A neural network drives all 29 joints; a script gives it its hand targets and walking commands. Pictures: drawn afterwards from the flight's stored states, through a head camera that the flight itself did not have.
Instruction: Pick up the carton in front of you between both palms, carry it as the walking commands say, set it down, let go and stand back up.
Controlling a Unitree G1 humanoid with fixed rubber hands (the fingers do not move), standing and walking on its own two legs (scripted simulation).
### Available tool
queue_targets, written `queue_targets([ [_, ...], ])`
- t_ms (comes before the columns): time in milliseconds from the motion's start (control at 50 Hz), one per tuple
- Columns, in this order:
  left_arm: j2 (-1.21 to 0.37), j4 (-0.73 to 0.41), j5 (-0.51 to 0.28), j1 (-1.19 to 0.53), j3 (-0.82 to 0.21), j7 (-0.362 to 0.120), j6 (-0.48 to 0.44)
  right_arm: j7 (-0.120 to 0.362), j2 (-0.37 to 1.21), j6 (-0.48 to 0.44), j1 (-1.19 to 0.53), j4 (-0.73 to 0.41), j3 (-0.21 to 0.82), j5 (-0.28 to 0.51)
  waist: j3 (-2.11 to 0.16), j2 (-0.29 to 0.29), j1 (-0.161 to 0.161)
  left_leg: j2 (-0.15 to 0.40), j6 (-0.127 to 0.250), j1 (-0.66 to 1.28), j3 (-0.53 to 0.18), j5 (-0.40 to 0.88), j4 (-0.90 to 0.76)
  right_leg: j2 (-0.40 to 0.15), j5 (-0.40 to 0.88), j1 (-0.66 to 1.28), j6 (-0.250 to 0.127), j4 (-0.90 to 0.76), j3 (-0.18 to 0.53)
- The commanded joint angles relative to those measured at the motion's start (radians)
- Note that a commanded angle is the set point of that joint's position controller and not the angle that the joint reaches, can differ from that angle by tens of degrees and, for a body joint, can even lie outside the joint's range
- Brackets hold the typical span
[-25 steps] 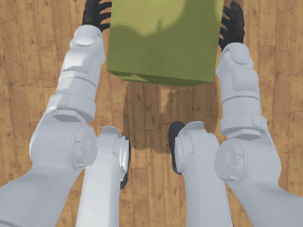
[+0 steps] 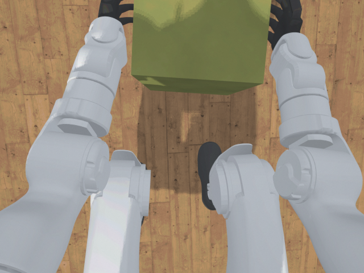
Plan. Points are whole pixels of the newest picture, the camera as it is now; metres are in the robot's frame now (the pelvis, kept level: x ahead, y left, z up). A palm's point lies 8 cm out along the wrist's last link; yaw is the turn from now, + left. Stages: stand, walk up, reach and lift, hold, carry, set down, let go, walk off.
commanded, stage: set down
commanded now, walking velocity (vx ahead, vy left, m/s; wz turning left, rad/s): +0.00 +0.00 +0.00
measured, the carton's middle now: (195, 39) +0.52 -0.07 -0.24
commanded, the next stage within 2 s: none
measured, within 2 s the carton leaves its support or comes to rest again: rests again in 0.62 s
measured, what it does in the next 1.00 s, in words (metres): stands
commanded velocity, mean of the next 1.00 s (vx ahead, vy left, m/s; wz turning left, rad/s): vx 0.00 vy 0.00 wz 0.00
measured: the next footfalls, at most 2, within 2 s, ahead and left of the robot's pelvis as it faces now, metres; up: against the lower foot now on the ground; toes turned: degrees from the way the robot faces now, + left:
none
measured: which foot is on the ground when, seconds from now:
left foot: down 0.00-1.00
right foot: down 0.00-1.00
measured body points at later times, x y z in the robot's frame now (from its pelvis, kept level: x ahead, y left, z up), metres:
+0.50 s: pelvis -0.01 +0.00 -0.01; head +0.35 +0.00 +0.26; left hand +0.55 +0.08 -0.18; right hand +0.51 -0.23 -0.18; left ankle +0.08 +0.11 -0.34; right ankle +0.13 -0.13 -0.34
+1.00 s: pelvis -0.01 +0.00 -0.01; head +0.36 -0.01 +0.24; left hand +0.55 +0.13 -0.21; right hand +0.50 -0.25 -0.20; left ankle +0.08 +0.11 -0.34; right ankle +0.13 -0.13 -0.34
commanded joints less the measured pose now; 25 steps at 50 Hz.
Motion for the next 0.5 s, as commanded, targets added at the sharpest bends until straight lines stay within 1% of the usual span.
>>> queue_targets([
  [0,-0.912,-0.164,-0.087,-0.617,-0.318,-0.256,-0.069,0.268,0.890,-0.038,-0.536,-0.098,0.309,0.087,-1.087,0.158,-0.035,-0.030,0.008,0.467,0.018,0.363,-0.215,0.065,0.379,0.641,-0.016,-0.057,-0.092],
  [40,-0.891,-0.152,-0.078,-0.627,-0.302,-0.257,-0.070,0.271,0.876,-0.039,-0.545,-0.077,0.291,0.079,-1.041,0.157,-0.027,-0.029,0.011,0.436,0.018,0.332,-0.218,0.062,0.347,0.620,-0.019,-0.056,-0.087],
  [140,-0.840,-0.074,-0.041,-0.599,-0.236,-0.270,-0.067,0.275,0.832,-0.041,-0.563,-0.040,0.250,0.046,-0.907,0.123,-0.016,-0.028,0.022,0.365,0.014,0.272,-0.216,0.060,0.280,0.577,-0.019,-0.056,-0.079],
  [340,-0.757,0.013,0.036,-0.511,-0.150,-0.278,-0.062,0.284,0.765,-0.050,-0.536,0.025,0.203,0.022,-0.751,0.084,0.025,-0.025,0.033,0.315,0.003,0.255,-0.200,0.073,0.243,0.528,-0.022,-0.044,-0.058],
  [400,-0.730,0.030,0.058,-0.489,-0.133,-0.278,-0.058,0.284,0.737,-0.052,-0.535,0.040,0.194,0.019,-0.713,0.078,0.038,-0.021,0.036,0.309,-0.002,0.244,-0.197,0.075,0.224,0.511,-0.024,-0.043,-0.054],
  [480,-0.681,0.057,0.085,-0.461,-0.107,-0.281,-0.051,0.278,0.681,-0.052,-0.517,0.070,0.163,0.001,-0.654,0.089,0.047,-0.016,0.038,0.298,-0.007,0.210,-0.201,0.073,0.178,0.483,-0.028,-0.046,-0.048],
])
